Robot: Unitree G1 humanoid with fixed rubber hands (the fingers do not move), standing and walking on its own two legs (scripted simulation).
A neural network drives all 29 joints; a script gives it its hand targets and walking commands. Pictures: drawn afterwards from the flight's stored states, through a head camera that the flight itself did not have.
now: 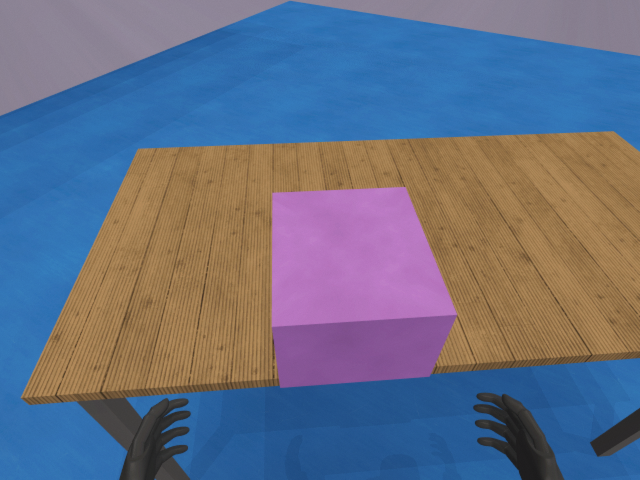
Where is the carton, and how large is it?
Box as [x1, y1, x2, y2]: [272, 187, 456, 387]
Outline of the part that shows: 405,187 272,193 272,332 280,387 429,376 456,316 456,313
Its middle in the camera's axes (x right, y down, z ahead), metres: +0.05 +0.06 +0.61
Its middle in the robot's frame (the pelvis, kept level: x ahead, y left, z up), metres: +0.43 +0.00 +0.01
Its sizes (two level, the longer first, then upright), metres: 0.260 0.224 0.160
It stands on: a table, 0.71 m high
